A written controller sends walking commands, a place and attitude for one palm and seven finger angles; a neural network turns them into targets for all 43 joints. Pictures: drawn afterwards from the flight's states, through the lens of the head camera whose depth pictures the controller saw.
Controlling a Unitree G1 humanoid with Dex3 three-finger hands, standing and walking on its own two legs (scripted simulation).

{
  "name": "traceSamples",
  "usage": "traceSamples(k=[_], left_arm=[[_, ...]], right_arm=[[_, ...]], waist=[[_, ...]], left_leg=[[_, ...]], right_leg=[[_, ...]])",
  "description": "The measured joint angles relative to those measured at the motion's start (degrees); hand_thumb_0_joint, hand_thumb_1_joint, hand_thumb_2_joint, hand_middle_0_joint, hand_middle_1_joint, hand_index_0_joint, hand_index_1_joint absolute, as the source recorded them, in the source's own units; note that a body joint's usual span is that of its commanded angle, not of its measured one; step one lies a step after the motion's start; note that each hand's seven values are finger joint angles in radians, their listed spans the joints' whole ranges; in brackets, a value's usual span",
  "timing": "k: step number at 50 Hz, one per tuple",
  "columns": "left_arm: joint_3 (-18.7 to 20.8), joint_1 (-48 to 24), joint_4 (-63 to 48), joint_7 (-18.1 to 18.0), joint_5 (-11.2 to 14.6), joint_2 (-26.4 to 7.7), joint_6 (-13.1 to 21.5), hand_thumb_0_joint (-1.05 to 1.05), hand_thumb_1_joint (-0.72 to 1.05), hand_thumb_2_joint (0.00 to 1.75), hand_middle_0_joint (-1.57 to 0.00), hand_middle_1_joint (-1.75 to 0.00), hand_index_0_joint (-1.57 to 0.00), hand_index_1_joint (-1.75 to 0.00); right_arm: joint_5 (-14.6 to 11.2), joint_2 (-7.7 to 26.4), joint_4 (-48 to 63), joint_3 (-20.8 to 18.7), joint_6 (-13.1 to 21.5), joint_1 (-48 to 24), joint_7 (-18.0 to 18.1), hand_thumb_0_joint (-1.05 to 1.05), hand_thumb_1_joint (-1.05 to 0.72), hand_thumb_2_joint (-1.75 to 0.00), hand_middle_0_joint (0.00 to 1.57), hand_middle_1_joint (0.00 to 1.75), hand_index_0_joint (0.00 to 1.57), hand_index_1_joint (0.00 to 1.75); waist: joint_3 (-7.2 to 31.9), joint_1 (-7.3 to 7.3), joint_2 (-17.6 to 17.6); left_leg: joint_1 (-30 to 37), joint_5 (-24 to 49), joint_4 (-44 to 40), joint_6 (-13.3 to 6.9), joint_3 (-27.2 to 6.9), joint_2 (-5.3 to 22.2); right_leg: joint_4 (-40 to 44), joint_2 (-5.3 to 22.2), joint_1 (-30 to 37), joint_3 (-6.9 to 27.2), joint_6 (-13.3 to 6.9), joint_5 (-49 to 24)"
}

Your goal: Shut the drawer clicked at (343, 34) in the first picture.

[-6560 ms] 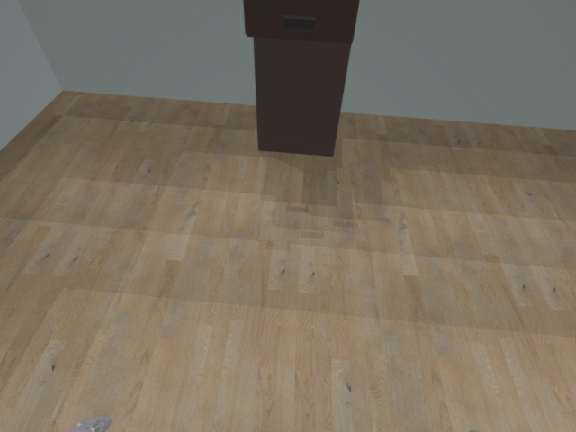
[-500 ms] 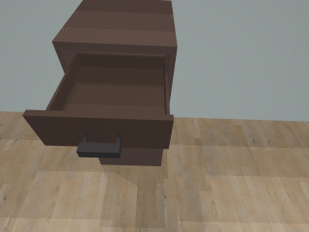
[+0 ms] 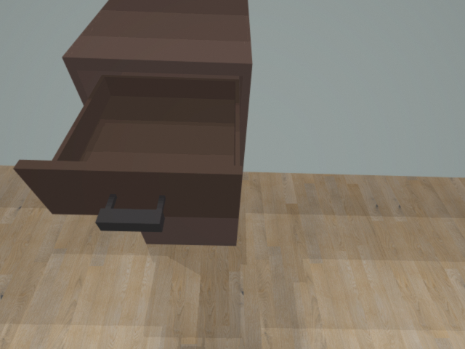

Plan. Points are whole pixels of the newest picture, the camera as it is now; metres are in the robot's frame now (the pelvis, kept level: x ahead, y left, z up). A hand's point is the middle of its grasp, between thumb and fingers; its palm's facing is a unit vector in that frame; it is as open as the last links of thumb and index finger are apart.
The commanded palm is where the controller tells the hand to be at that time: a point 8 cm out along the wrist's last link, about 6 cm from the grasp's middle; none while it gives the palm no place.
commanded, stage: look again from close up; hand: left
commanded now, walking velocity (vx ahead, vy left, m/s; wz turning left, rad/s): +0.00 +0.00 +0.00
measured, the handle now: (134, 209) +0.34 +0.19 +0.05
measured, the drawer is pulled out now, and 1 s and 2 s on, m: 0.30 0.30 0.30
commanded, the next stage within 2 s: raise the hand and make a fist in 0.48 s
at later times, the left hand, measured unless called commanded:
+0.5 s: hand out of the picture +0.04 +0.24 -0.18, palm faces +0.00 -0.97 -0.24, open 7.4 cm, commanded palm none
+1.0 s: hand (108, 339) +0.15 +0.20 -0.03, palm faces +0.08 -0.99 -0.06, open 6.3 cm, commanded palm +0.13 +0.25 -0.01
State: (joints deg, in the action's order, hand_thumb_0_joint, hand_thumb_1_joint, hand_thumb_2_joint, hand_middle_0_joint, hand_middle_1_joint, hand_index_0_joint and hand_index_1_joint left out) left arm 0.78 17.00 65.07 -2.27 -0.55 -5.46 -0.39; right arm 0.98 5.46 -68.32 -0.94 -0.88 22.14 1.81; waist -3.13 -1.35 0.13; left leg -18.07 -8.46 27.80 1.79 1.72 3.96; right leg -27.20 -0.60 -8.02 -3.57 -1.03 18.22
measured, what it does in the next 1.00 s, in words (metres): lowers itself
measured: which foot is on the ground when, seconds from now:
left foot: down 0.00-1.00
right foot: down 0.00-1.00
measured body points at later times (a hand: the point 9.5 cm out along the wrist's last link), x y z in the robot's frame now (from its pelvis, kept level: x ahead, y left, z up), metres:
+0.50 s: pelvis +0.03 +0.04 +0.00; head +0.04 +0.05 +0.45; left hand +0.04 +0.29 -0.16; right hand +0.07 -0.19 -0.15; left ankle +0.06 +0.14 -0.74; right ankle -0.04 -0.11 -0.74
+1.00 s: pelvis -0.01 +0.00 -0.07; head +0.02 +0.01 +0.38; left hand +0.14 +0.25 -0.02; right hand +0.21 -0.25 -0.11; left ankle +0.06 +0.14 -0.74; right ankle -0.03 -0.10 -0.74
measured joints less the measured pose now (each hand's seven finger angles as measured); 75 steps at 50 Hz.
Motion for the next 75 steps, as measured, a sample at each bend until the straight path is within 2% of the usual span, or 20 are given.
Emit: traceSamples(k=[2,4,10,21,30,31,32,34,37,39,41,44,46,48,51,55,61,65,70,75], left_arm=[[-0.6,0.8,-1.0,-0.5,-0.4,0.4,1.3,0.00,0.91,0.89,-0.20,-0.30,-0.20,-0.30],[-0.8,1.5,-1.8,-0.6,-0.5,0.5,2.0,0.00,0.91,0.89,-0.20,-0.30,-0.20,-0.30],[-0.5,0.9,-3.7,-0.8,-0.5,-1.3,1.0,0.01,0.91,0.89,-0.21,-0.30,-0.20,-0.30],[-0.1,0.0,-6.0,-0.5,-0.7,-5.9,0.6,0.00,0.91,0.89,-0.20,-0.30,-0.19,-0.30],[-0.8,0.6,-5.0,-0.5,-0.8,-6.4,0.6,0.00,0.91,0.89,-0.20,-0.30,-0.19,-0.30],[0.4,3.4,-14.5,-0.5,1.3,-6.0,-3.5,0.01,0.91,0.89,-0.20,-0.30,-0.20,-0.30],[1.3,6.9,-26.5,-1.2,2.8,-5.9,-5.3,0.01,0.91,0.89,-0.21,-0.30,-0.20,-0.30],[1.4,12.0,-45.6,-3.9,5.2,-5.8,-2.6,0.02,0.91,0.89,-0.22,-0.31,-0.21,-0.31],[2.3,11.5,-60.5,-3.7,7.6,-4.8,4.4,0.02,0.91,0.89,-0.24,-0.34,-0.23,-0.34],[4.1,9.2,-62.8,-0.6,8.6,-3.8,11.7,0.01,0.91,0.89,-0.26,-0.37,-0.26,-0.37],[6.2,8.0,-62.7,4.4,10.2,-3.5,19.1,0.01,0.91,0.89,-0.29,-0.40,-0.28,-0.40],[9.6,8.5,-58.5,12.6,12.6,-4.3,25.7,0.00,0.91,0.89,-0.34,-0.45,-0.26,-0.42],[9.9,11.9,-60.0,16.7,13.5,-5.7,27.0,0.00,0.91,0.89,-0.38,-0.49,-0.29,-0.46],[9.7,15.9,-63.2,18.4,14.7,-6.6,27.1,0.01,0.91,0.89,-0.42,-0.53,-0.34,-0.50],[10.2,19.6,-68.4,17.6,16.5,-6.7,27.6,0.02,0.90,0.89,-0.48,-0.60,-0.42,-0.57],[10.6,17.8,-71.6,17.5,17.5,-6.8,27.9,0.02,0.90,0.89,-0.56,-0.68,-0.52,-0.67],[9.5,12.5,-71.7,20.5,17.3,-8.8,20.1,0.02,0.90,0.90,-0.67,-0.81,-0.66,-0.81],[11.0,13.8,-72.5,19.3,18.2,-8.9,16.1,0.02,0.90,0.89,-0.75,-0.90,-0.74,-0.89],[11.8,19.1,-76.5,17.8,18.6,-7.6,16.7,0.02,0.90,0.89,-0.85,-1.01,-0.84,-1.00],[8.3,23.8,-81.5,17.3,17.8,-6.4,18.0,0.02,0.90,0.90,-0.95,-1.11,-0.94,-1.11]], right_arm=[[0.1,0.4,1.9,0.1,0.0,-0.9,-0.6,0.00,-0.91,-0.90,0.19,0.30,0.20,0.30],[0.2,0.7,4.1,0.3,0.5,-1.8,-0.9,0.01,-0.91,-0.90,0.19,0.30,0.20,0.30],[0.5,1.9,6.4,0.9,1.1,-4.1,-0.1,0.03,-0.94,-0.90,0.20,0.30,0.20,0.30],[0.0,4.6,8.7,0.9,1.7,-8.5,-1.0,0.02,-0.93,-0.90,0.20,0.30,0.20,0.30],[-0.3,4.9,8.8,1.4,1.8,-10.8,-1.2,0.01,-0.91,-0.90,0.20,0.30,0.20,0.30],[-1.0,5.0,11.3,1.3,2.3,-9.8,-1.0,0.01,-0.91,-0.90,0.20,0.30,0.20,0.30],[-1.6,4.9,14.0,1.4,4.8,-8.2,-0.2,0.01,-0.91,-0.90,0.20,0.30,0.20,0.30],[-2.6,4.6,17.7,1.2,10.3,-6.4,1.0,0.01,-0.91,-0.90,0.20,0.30,0.20,0.30],[-2.3,5.1,23.0,0.5,14.4,-6.2,1.4,0.01,-0.91,-0.90,0.20,0.30,0.20,0.30],[-1.7,5.6,25.3,-0.1,14.7,-8.1,0.8,0.01,-0.91,-0.90,0.20,0.30,0.20,0.30],[-1.2,5.5,27.5,-0.8,14.1,-10.3,-0.3,0.01,-0.91,-0.90,0.20,0.30,0.20,0.30],[-1.4,5.6,31.5,-1.9,13.3,-13.2,-1.6,0.01,-0.91,-0.90,0.20,0.30,0.20,0.30],[-1.7,6.2,34.4,-2.6,13.1,-13.9,-1.7,0.01,-0.91,-0.90,0.20,0.30,0.20,0.30],[-2.1,7.0,36.5,-3.1,13.1,-13.8,-1.0,0.01,-0.91,-0.90,0.20,0.30,0.20,0.30],[-2.4,8.0,37.7,-3.2,13.3,-13.1,0.7,0.01,-0.91,-0.90,0.20,0.30,0.20,0.30],[-2.8,8.2,36.8,-1.9,14.1,-12.0,2.4,0.01,-0.91,-0.90,0.20,0.30,0.20,0.30],[-3.5,6.2,34.9,0.8,13.8,-10.4,3.1,0.01,-0.91,-0.90,0.20,0.30,0.20,0.30],[-3.7,4.9,34.3,0.9,13.2,-8.5,3.0,0.01,-0.91,-0.90,0.20,0.30,0.20,0.30],[-3.9,5.7,34.3,-0.3,13.5,-6.5,2.4,0.01,-0.91,-0.90,0.20,0.30,0.20,0.30],[-4.1,7.7,35.2,-1.4,14.9,-6.3,1.9,0.02,-0.91,-0.90,0.20,0.30,0.20,0.30]], waist=[[-0.2,-0.15,-1.4],[-0.6,-0.53,-2.1],[0.7,0.09,-1.5],[1.6,1.31,0.9],[1.2,2.01,1.1],[1.1,1.85,1.0],[0.9,2.40,1.3],[2.0,2.56,2.1],[4.3,0.75,1.2],[6.6,0.08,0.0],[9.0,-0.13,0.0],[10.4,-0.09,0.7],[10.4,0.47,1.1],[10.6,1.32,0.8],[10.3,2.71,0.0],[10.1,3.84,-1.2],[9.9,2.53,-2.2],[10.2,1.26,-2.2],[10.3,1.18,-2.2],[9.5,2.10,-2.3]], left_leg=[[-2.3,-4.4,4.2,-0.7,-1.1,0.3],[-2.6,-3.5,5.7,-1.1,-1.5,0.2],[-1.4,-6.1,7.9,-2.4,-0.5,-2.2],[0.3,-4.7,3.6,-3.9,1.6,-4.3],[1.1,-4.5,2.4,-3.7,1.8,-4.0],[0.5,-4.7,3.1,-3.6,1.6,-3.9],[0.3,-4.7,3.1,-3.5,1.7,-4.0],[-0.3,-4.3,2.7,-3.3,2.1,-4.8],[-4.6,-4.8,6.3,-3.2,0.8,-5.5],[-9.0,-6.1,10.3,-2.9,0.3,-4.4],[-14.3,-7.7,14.8,-2.2,0.4,-3.2],[-21.5,-10.2,22.3,-1.1,0.1,-1.7],[-24.8,-11.7,26.4,-0.7,-0.5,-1.1],[-27.0,-13.1,29.5,-0.3,-1.6,-0.7],[-28.5,-14.0,32.1,0.1,-3.5,-0.5],[-29.3,-14.2,33.3,0.1,-5.5,-0.6],[-26.1,-13.2,29.9,0.2,-5.0,-0.5],[-22.1,-12.3,25.7,0.3,-3.1,-0.3],[-18.8,-11.8,22.6,0.1,-1.8,-0.7],[-18.0,-11.8,22.1,-0.7,-1.7,-1.3]], right_leg=[[-0.1,-0.8,-0.7,-0.1,0.2,-0.1],[-1.4,-0.9,-0.9,0.1,0.4,0.7],[-4.4,1.7,0.1,0.7,2.1,3.7],[-2.2,4.0,0.3,2.3,3.5,2.8],[-0.2,3.8,1.4,2.6,3.8,2.1],[-0.6,3.7,0.9,2.3,3.6,2.1],[-2.4,3.9,-0.2,2.2,2.8,2.4],[-7.6,4.6,-3.6,2.0,1.2,3.3],[-9.6,4.6,-6.9,1.3,1.3,5.9],[-12.5,3.6,-10.9,1.0,2.1,6.4],[-17.4,2.6,-16.5,1.5,1.6,7.7],[-25.2,1.3,-23.8,1.5,0.4,10.6],[-29.0,0.8,-26.9,1.1,-0.2,10.9],[-31.7,0.3,-28.5,0.1,-0.7,13.4],[-33.5,-0.2,-28.8,-1.7,-1.5,14.7],[-33.8,-0.5,-28.6,-3.5,-1.8,15.2],[-30.7,-0.7,-26.0,-3.0,-1.9,13.9],[-27.3,-0.6,-23.0,-1.3,-1.5,12.7],[-24.1,-0.1,-20.2,-0.1,-0.8,11.7],[-23.0,0.5,-18.8,-0.2,-0.2,11.4]])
